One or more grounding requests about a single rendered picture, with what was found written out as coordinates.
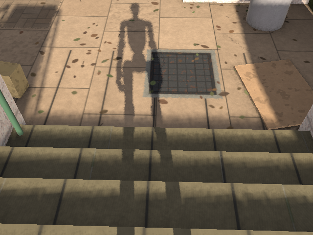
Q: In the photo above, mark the stairs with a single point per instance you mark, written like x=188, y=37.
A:
x=158, y=177

